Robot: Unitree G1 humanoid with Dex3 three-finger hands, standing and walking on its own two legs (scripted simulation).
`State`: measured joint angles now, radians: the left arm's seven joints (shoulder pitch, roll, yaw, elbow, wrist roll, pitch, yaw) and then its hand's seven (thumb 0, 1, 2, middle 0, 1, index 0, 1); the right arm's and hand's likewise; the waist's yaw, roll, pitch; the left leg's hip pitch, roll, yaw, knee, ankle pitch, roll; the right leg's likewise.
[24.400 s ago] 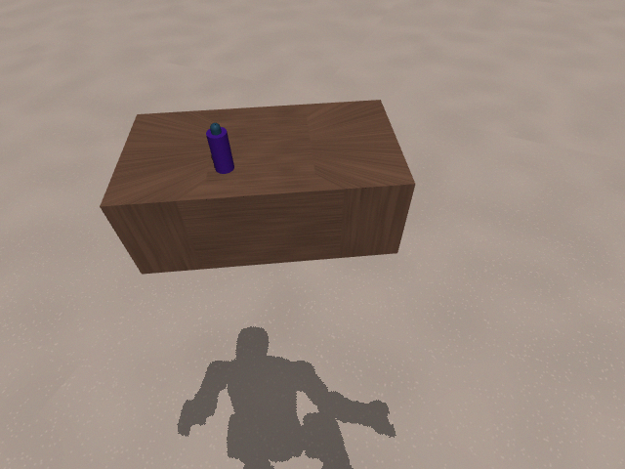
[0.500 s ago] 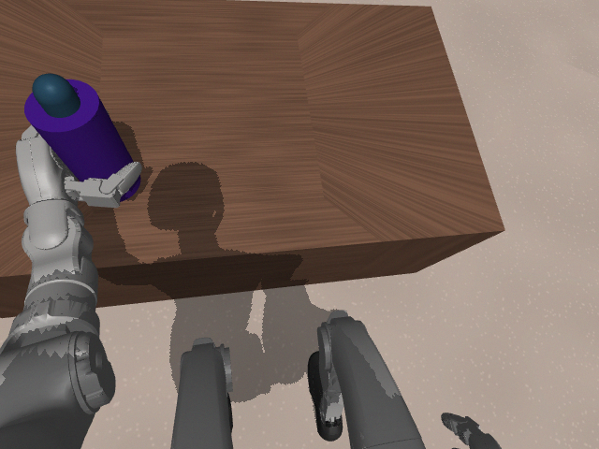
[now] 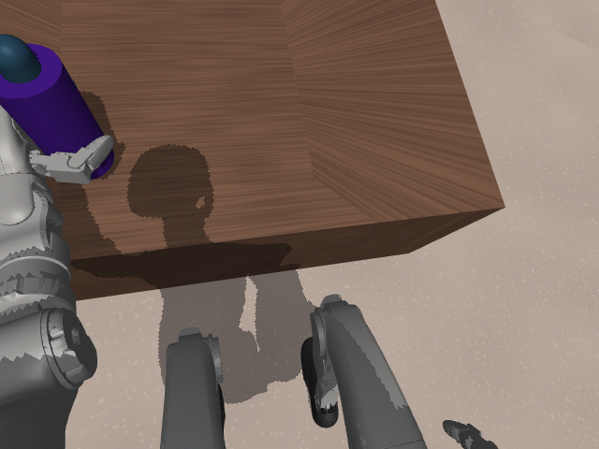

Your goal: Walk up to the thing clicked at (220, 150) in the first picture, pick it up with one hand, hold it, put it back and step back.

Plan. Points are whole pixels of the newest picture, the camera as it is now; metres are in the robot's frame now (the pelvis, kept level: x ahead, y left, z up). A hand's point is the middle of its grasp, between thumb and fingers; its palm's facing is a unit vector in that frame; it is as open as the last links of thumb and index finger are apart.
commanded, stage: lower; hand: left
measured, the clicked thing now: (52, 111) +0.53 +0.22 +0.02
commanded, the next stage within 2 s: loosen in 0.58 s
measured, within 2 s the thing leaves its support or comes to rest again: rests again in 1.30 s
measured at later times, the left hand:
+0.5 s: hand (91, 152) +0.53 +0.21 -0.08, palm faces +0.17 -0.98 -0.05, open 9.7 cm
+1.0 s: hand (90, 146) +0.54 +0.21 -0.08, palm faces +0.18 -0.98 -0.03, open 10.0 cm
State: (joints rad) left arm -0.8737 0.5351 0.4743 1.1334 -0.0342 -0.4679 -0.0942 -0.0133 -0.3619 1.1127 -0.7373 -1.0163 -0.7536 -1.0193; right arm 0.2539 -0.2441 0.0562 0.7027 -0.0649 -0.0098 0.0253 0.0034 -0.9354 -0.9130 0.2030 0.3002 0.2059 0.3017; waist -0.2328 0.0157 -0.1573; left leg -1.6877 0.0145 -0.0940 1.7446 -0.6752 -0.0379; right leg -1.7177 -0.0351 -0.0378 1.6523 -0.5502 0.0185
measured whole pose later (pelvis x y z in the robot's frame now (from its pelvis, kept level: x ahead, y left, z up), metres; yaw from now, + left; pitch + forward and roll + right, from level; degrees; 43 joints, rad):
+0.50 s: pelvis -0.01 +0.01 -0.05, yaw +0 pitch +37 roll -4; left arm -0.93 0.56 0.48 1.16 0.00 -0.47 -0.07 -0.01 -0.37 1.12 -0.74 -1.02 -0.75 -1.02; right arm 0.25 -0.25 0.09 0.68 -0.08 -0.01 0.05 0.00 -0.93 -0.91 0.20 0.30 0.21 0.30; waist -0.26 0.02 -0.15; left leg -1.87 0.00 -0.10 1.92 -0.70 -0.03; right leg -1.89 -0.04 -0.03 1.81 -0.57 0.03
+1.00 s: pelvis -0.02 +0.00 -0.07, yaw +0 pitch +37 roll -4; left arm -0.99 0.59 0.50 1.14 0.00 -0.43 -0.09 -0.01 -0.35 0.83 -0.81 -0.90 -0.82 -0.89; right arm 0.26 -0.27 0.09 0.66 -0.07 0.01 0.03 0.00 -0.93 -0.90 0.20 0.30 0.21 0.30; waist -0.26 0.03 -0.14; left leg -1.93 -0.01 -0.10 1.98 -0.70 -0.03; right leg -1.96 -0.05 -0.02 1.88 -0.57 0.03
